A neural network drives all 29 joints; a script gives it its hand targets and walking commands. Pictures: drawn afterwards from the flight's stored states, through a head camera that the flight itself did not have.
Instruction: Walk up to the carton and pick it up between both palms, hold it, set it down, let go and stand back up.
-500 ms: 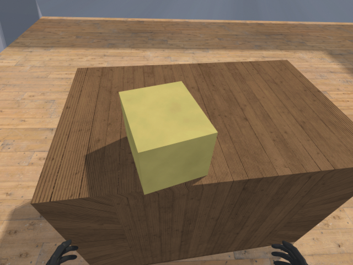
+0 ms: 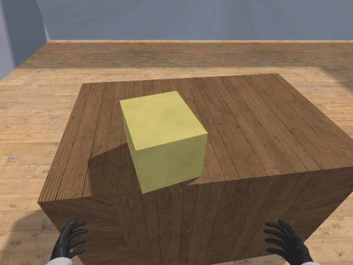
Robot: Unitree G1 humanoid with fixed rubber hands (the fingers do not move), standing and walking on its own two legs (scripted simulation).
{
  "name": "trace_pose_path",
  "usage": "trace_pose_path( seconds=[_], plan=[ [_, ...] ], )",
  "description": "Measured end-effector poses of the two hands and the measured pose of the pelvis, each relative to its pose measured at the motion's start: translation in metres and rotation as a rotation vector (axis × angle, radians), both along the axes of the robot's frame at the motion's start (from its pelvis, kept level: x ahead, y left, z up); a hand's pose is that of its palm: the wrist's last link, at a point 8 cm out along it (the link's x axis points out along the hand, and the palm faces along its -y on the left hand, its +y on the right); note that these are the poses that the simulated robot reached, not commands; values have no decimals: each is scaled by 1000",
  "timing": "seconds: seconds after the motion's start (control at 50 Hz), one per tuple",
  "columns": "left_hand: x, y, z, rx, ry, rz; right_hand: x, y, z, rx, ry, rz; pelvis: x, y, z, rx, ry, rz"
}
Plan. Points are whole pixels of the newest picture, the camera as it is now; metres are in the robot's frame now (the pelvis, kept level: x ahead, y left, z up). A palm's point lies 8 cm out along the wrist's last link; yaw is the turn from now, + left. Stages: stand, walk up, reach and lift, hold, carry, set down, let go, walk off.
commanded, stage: reach and lift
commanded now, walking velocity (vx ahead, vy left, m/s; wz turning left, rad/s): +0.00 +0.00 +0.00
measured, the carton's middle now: (160, 138) +0.47 +0.04 +0.04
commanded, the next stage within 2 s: none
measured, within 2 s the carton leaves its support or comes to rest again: neither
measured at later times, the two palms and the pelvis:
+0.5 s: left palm (96, 225) +0.21 +0.17 +0.04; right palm (302, 231) +0.20 -0.28 +0.01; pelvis +0.01 -0.02 +0.00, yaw +0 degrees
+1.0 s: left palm (107, 192) +0.27 +0.15 +0.07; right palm (280, 191) +0.28 -0.25 +0.05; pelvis +0.03 -0.02 +0.01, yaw +0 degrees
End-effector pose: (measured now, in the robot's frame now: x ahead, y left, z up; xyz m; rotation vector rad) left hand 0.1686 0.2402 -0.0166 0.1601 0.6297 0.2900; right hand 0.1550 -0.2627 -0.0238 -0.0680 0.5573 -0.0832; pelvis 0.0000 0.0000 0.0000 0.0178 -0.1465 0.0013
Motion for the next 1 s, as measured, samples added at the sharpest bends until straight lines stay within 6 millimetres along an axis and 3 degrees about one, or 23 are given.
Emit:
trace_pose_path(
  seconds=[0.24,0.4,0.58,0.86,1.0],
  plan=[
    [18,-26,23,-34,-112,1,17,7,22,22,-62,54,2,5,1,-3,4,1],
    [29,-54,33,-53,-150,20,32,-11,28,48,-102,63,8,-8,3,14,28,2],
    [51,-80,67,-63,-274,18,57,-12,46,87,-200,93,17,-22,5,34,64,3],
    [74,-86,71,-86,-228,12,96,5,60,105,-234,99,31,-24,7,35,94,4],
    [100,-89,85,-93,-258,-16,121,15,74,101,-265,102,33,-20,8,30,98,4]
  ],
)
